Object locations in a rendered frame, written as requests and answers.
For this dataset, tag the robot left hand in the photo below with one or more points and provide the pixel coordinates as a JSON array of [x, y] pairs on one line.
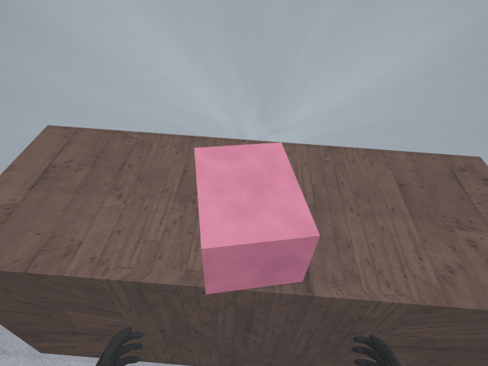
[[114, 350]]

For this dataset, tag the pedestal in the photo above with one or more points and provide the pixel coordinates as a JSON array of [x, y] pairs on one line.
[[100, 231]]

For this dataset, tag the robot right hand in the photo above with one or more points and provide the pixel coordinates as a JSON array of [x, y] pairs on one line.
[[381, 352]]

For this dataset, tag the carton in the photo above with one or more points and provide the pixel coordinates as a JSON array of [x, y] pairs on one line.
[[256, 228]]

